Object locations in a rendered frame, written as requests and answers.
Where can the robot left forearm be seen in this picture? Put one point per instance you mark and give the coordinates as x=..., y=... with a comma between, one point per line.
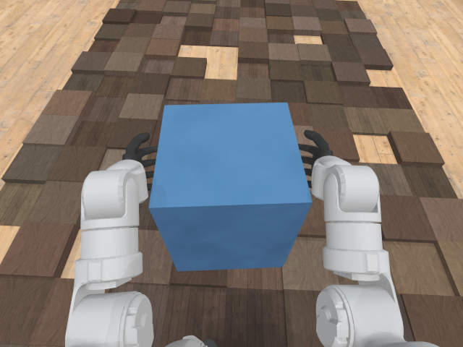
x=109, y=252

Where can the robot right upper arm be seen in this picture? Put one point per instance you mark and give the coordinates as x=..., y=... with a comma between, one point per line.
x=360, y=316

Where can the left robot hand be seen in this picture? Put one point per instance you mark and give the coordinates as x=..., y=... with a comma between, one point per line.
x=133, y=153

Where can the robot left upper arm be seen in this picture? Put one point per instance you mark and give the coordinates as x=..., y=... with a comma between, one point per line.
x=122, y=319

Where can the robot right forearm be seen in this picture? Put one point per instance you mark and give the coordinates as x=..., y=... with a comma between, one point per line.
x=352, y=211

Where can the carton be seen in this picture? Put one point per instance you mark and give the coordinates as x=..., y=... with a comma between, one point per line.
x=229, y=187

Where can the robot left shin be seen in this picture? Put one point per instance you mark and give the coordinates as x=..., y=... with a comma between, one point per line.
x=192, y=337

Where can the right robot hand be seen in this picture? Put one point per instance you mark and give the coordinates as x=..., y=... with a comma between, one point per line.
x=323, y=150

